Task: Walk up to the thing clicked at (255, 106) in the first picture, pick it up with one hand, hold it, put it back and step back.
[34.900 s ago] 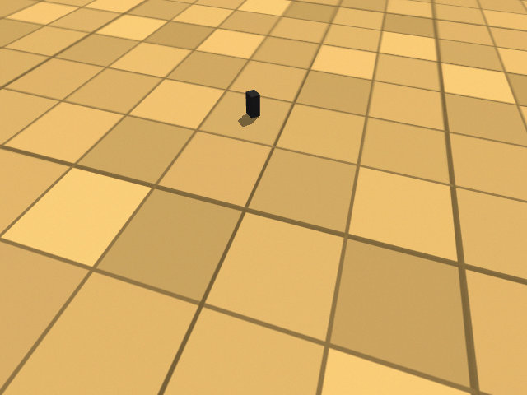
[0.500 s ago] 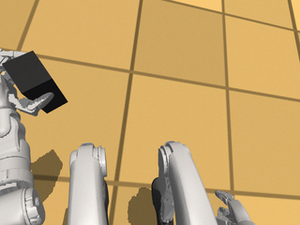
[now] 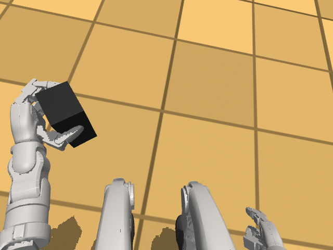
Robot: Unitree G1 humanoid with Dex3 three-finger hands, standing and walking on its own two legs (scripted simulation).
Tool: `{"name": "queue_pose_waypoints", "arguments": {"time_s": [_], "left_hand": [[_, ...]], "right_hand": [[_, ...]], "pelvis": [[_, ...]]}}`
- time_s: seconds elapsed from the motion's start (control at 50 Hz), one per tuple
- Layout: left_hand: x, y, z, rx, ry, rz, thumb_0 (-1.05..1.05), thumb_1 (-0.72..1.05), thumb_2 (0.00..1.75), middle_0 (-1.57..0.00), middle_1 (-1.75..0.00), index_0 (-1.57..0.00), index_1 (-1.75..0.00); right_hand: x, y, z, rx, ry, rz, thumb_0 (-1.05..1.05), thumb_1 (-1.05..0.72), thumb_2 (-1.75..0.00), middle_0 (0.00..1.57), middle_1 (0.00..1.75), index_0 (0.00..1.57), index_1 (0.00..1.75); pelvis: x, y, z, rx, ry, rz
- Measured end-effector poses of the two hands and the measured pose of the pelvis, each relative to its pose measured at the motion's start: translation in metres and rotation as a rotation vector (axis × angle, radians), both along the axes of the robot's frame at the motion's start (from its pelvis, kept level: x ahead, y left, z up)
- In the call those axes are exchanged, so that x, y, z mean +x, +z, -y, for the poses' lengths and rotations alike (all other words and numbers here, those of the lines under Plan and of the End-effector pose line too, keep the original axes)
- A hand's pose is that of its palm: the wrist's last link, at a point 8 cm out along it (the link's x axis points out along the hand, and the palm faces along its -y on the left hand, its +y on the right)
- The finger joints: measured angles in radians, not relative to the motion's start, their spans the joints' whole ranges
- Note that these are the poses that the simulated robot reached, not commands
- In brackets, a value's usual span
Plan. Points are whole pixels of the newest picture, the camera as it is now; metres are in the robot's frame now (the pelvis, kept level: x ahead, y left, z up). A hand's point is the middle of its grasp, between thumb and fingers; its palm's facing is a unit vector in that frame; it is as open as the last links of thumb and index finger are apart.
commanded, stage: lift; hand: left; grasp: from the side
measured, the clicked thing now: (70, 118) +0.41 +0.23 -0.02
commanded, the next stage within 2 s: hold in 1.42 s
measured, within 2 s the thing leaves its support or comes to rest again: neither
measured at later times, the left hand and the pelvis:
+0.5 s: hand (26, 79) +0.40 +0.24 +0.15, palm faces +0.24 -0.97 -0.06, open 11.2 cm; pelvis +0.03 +0.02 +0.13, yaw +3 degrees
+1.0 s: hand (22, 47) +0.40 +0.22 +0.21, palm faces +0.24 -0.97 -0.04, open 11.1 cm; pelvis +0.05 +0.01 +0.18, yaw +4 degrees
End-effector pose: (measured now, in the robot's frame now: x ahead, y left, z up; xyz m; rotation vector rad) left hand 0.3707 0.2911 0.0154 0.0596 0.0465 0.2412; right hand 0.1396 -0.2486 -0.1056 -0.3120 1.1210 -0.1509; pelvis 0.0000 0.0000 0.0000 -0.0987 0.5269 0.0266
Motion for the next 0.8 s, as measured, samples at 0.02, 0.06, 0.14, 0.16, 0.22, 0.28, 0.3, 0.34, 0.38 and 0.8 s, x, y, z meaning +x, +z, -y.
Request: {"name": "queue_pose_waypoints", "arguments": {"time_s": [0.02, 0.06, 0.14, 0.16, 0.22, 0.28, 0.3, 0.34, 0.38, 0.8], "left_hand": [[-0.002, 0.009, 0.000, 0.001, 0.003, 0.000, -0.02, -0.61, 1.22, -0.61, -1.07, -0.66, -1.07], [-0.005, 0.027, 0.002, 0.000, 0.006, 0.002, -0.02, -0.61, 1.22, -0.61, -1.07, -0.66, -1.07], [-0.011, 0.059, 0.005, -0.003, 0.003, 0.000, -0.02, -0.61, 1.22, -0.61, -1.07, -0.66, -1.07], [-0.012, 0.066, 0.006, -0.006, 0.002, -0.002, -0.02, -0.61, 1.22, -0.61, -1.07, -0.66, -1.07], [-0.014, 0.084, 0.008, -0.018, 0.005, -0.009, -0.02, -0.61, 1.22, -0.61, -1.06, -0.66, -1.06], [-0.012, 0.099, 0.007, -0.023, 0.011, -0.013, -0.02, -0.61, 1.22, -0.62, -1.06, -0.66, -1.06], [-0.012, 0.103, 0.007, -0.021, 0.012, -0.015, -0.02, -0.61, 1.22, -0.62, -1.06, -0.67, -1.06], [-0.010, 0.111, 0.005, -0.015, 0.013, -0.017, -0.02, -0.61, 1.21, -0.62, -1.05, -0.67, -1.05], [-0.009, 0.118, 0.004, -0.015, 0.012, -0.020, -0.02, -0.61, 1.21, -0.62, -1.05, -0.67, -1.05], [0.001, 0.180, 0.022, -0.027, -0.004, -0.008, -0.02, -0.61, 1.20, -0.64, -1.02, -0.69, -1.02]], "right_hand": [[0.003, 0.007, -0.001, 0.001, -0.001, 0.010, 0.01, -0.89, -0.89, 0.21, 0.30, 0.20, 0.30], [0.008, 0.023, -0.003, 0.003, -0.001, 0.034, 0.01, -0.89, -0.89, 0.21, 0.30, 0.20, 0.30], [0.020, 0.054, -0.008, 0.007, 0.004, 0.086, 0.01, -0.89, -0.89, 0.21, 0.30, 0.20, 0.30], [0.022, 0.062, -0.009, 0.008, 0.005, 0.099, 0.01, -0.89, -0.89, 0.21, 0.30, 0.20, 0.30], [0.029, 0.084, -0.013, 0.006, 0.009, 0.133, 0.01, -0.89, -0.89, 0.21, 0.30, 0.20, 0.30], [0.033, 0.102, -0.015, 0.001, 0.016, 0.153, 0.01, -0.89, -0.89, 0.21, 0.30, 0.20, 0.30], [0.034, 0.107, -0.016, 0.000, 0.019, 0.156, 0.01, -0.89, -0.89, 0.21, 0.30, 0.20, 0.30], [0.035, 0.116, -0.017, -0.001, 0.024, 0.156, 0.01, -0.89, -0.89, 0.21, 0.30, 0.20, 0.30], [0.035, 0.123, -0.019, -0.001, 0.027, 0.151, 0.01, -0.89, -0.89, 0.21, 0.30, 0.20, 0.30], [0.032, 0.171, -0.034, 0.050, 0.043, 0.099, 0.01, -0.90, -0.90, 0.21, 0.30, 0.20, 0.30]], "pelvis": [[0.001, 0.007, 0.000, 0.001, 0.002, 0.006], [0.004, 0.020, -0.001, 0.001, 0.008, 0.022], [0.010, 0.047, -0.004, 0.003, 0.019, 0.060], [0.011, 0.053, -0.004, 0.004, 0.022, 0.070], [0.014, 0.071, -0.006, 0.007, 0.030, 0.097], [0.018, 0.085, -0.009, 0.011, 0.036, 0.119], [0.019, 0.090, -0.009, 0.013, 0.038, 0.126], [0.021, 0.098, -0.010, 0.015, 0.041, 0.139], [0.023, 0.106, -0.012, 0.017, 0.045, 0.151], [0.046, 0.164, -0.015, 0.041, 0.052, 0.248]]}}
